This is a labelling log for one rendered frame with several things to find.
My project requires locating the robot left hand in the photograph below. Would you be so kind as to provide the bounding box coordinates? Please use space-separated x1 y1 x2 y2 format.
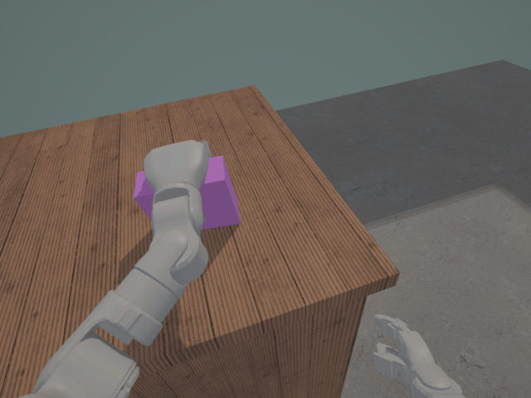
144 140 212 222

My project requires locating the sponge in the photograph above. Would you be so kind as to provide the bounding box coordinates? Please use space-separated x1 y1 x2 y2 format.
134 155 240 230

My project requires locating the table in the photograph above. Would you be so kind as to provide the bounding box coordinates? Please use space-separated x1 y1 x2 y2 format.
0 85 400 398

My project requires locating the robot right forearm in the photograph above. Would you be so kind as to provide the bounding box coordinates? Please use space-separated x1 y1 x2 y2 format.
409 362 465 398

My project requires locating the left robot upper arm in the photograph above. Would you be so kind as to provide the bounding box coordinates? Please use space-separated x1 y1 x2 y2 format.
18 331 139 398

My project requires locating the robot left forearm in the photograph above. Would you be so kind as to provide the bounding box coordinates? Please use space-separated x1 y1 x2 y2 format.
32 182 208 394

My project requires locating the robot right hand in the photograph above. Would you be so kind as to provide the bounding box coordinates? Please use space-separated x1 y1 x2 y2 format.
373 314 435 390

